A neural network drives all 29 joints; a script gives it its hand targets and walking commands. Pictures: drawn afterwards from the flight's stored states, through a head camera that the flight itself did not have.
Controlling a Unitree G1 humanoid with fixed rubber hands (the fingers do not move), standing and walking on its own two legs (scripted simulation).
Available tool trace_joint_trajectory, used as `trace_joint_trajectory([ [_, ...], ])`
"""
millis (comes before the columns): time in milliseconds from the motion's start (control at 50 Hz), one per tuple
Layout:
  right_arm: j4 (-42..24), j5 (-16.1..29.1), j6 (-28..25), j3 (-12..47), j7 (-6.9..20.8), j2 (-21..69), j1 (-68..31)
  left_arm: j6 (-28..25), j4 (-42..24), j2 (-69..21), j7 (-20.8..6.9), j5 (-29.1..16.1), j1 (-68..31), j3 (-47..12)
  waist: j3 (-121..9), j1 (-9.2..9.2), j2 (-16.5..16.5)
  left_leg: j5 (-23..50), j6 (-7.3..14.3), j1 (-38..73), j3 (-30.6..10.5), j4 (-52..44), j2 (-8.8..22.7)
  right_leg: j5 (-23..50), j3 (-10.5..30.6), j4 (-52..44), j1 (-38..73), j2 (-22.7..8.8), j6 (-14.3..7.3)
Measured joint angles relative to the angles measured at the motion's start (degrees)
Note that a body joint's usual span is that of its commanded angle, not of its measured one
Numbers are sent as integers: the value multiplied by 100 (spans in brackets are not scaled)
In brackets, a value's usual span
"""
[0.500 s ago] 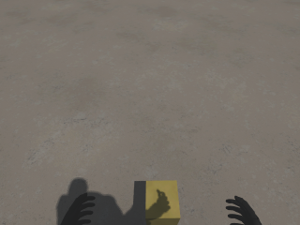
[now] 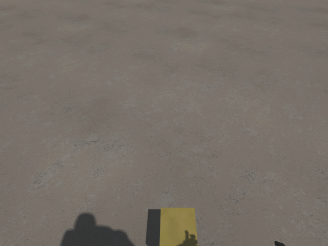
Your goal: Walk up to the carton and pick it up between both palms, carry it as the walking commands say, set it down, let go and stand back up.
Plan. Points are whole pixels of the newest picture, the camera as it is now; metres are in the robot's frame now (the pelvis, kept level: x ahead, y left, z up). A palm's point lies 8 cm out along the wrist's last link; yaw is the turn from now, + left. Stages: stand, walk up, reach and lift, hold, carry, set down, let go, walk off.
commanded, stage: stand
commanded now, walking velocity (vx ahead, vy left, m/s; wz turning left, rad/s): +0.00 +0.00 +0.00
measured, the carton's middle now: (177, 234) +0.38 -0.03 -0.67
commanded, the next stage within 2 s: none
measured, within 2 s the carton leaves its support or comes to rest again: neither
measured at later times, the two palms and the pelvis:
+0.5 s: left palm out of the picture +0.09 +0.29 -0.10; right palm out of the picture +0.11 -0.28 -0.10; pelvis +0.01 +0.00 +0.00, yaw +1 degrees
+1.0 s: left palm out of the picture +0.06 +0.30 -0.10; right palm out of the picture +0.08 -0.29 -0.10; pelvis -0.01 +0.00 +0.01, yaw +1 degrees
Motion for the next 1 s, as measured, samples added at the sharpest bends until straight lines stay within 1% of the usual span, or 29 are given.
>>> trace_joint_trajectory([
  [140,286,22,-97,68,-10,-67,28,-103,336,48,-3,-18,22,-41,1,22,-8,59,-23,41,-67,-117,16,65,-64,-166,82,5,-19],
  [360,566,70,-166,230,-62,-74,-107,-142,696,32,3,-47,-176,-126,28,42,0,80,-34,124,-114,-205,31,101,-109,-311,204,10,-30],
  [640,873,92,-215,303,-97,-170,-219,-143,1079,91,-8,-88,-388,-138,86,48,1,197,-17,288,-93,-407,18,200,-92,-480,353,-23,-7],
  [1000,1219,104,-249,320,-70,-238,-266,-148,1459,165,-51,-116,-457,-117,191,52,-12,409,5,372,-75,-609,-10,395,-76,-659,430,-71,33],
])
